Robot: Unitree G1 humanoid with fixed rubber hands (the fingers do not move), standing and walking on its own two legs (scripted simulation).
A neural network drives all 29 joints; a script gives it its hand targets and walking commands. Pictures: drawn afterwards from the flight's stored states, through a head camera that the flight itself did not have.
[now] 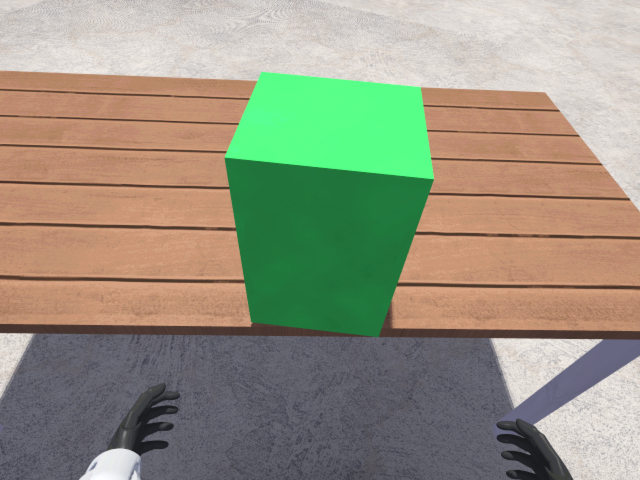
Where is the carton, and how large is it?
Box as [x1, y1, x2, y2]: [224, 72, 433, 336]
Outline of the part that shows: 261,72 224,157 251,321 378,336 433,180 420,87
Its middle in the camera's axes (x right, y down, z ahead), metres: +0.01 -0.03 +0.50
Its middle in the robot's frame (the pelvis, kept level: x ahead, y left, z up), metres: +0.43 +0.02 +0.11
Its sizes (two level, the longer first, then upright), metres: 0.184 0.165 0.289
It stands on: a table, 0.72 m high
